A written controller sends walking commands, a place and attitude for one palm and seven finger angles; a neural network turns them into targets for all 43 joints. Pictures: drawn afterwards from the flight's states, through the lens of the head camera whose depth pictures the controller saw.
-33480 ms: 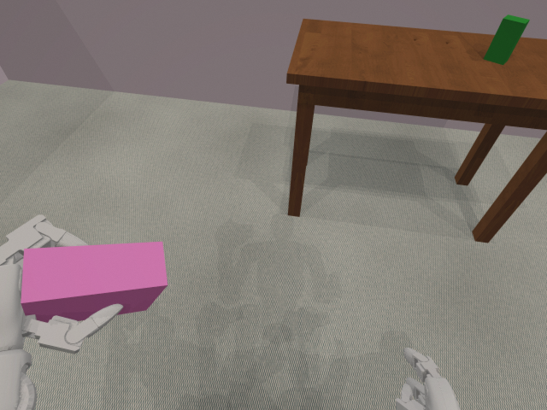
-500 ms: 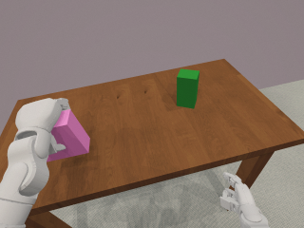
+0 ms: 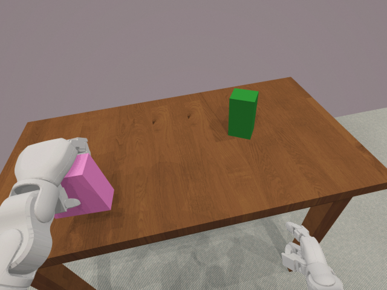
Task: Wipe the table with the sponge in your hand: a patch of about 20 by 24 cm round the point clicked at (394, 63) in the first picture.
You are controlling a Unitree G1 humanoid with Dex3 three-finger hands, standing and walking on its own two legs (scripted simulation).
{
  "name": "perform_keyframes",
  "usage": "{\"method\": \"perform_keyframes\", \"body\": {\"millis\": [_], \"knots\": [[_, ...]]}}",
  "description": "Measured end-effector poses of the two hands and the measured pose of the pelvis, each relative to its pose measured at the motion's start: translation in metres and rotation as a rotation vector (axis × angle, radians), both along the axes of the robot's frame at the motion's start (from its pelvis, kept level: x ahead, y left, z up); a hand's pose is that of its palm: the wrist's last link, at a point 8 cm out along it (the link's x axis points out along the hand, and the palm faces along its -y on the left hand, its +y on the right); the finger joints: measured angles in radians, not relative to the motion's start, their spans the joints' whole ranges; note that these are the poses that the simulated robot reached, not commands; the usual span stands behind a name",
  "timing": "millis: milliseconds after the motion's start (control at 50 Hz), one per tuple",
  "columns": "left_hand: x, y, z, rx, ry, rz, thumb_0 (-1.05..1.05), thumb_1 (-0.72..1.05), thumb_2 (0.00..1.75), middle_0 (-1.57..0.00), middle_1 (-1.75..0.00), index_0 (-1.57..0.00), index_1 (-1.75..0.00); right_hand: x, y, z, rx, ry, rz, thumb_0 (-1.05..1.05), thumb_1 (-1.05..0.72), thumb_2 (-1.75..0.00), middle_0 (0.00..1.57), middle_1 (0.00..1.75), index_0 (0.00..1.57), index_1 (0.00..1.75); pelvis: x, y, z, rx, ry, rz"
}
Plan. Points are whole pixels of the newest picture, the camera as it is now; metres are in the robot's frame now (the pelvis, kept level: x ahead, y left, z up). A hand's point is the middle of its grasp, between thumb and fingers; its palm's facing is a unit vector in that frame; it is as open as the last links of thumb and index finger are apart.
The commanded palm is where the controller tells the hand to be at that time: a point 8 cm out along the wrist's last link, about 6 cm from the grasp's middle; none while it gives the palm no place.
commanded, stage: bring the sponge back beside the body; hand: left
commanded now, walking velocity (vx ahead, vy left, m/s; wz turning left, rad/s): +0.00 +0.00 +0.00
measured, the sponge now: (76, 193) +0.23 +0.29 +0.10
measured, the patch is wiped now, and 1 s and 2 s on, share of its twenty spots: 1.00 1.00 1.00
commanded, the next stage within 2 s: step back with the hand held close in 1.32 s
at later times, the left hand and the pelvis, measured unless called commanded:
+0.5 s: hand (64, 190) +0.21 +0.29 +0.14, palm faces +0.09 -0.09 -0.99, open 9.3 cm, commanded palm +0.18 +0.28 +0.22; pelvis -0.01 +0.00 +0.00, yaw -1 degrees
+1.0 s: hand (65, 206) +0.19 +0.27 +0.13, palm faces +0.09 -0.13 -0.99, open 9.3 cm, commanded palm +0.16 +0.27 +0.20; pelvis +0.00 +0.00 +0.00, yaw -1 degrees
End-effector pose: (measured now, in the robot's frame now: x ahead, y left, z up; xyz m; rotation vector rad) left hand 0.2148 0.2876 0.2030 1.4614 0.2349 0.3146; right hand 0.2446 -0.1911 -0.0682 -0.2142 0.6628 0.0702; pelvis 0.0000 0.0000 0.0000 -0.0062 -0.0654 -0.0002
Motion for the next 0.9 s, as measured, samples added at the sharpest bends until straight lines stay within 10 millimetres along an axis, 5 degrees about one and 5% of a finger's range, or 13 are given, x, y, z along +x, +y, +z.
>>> {"method": "perform_keyframes", "body": {"millis": [180, 380, 900], "knots": [[-0.003, 0.005, 0.008, 0.003, -0.05, 0.049, -0.02, -0.48, 1.09, -0.79, -1.4, -0.83, -1.41, -0.003, 0.004, 0.001, 0.028, -0.01, 0.002, 0.01, -0.9, -0.9, 0.2, 0.3, 0.2, 0.3, -0.004, -0.001, 0.0, 0.001, -0.004, -0.01], [-0.018, -0.011, -0.009, -0.022, 0.003, 0.004, -0.02, -0.48, 1.09, -0.79, -1.4, -0.83, -1.41, -0.003, 0.0, 0.004, 0.02, -0.028, 0.001, 0.01, -0.9, -0.9, 0.2, 0.3, 0.2, 0.31, -0.005, -0.001, 0.0, 0.003, -0.008, -0.013], [-0.043, -0.013, -0.018, -0.032, -0.025, 0.034, -0.02, -0.48, 1.09, -0.79, -1.4, -0.83, -1.41, -0.002, -0.001, 0.006, 0.023, -0.034, 0.008, 0.01, -0.9, -0.9, 0.2, 0.3, 0.2, 0.3, -0.003, -0.003, -0.001, 0.001, -0.024, -0.02]]}}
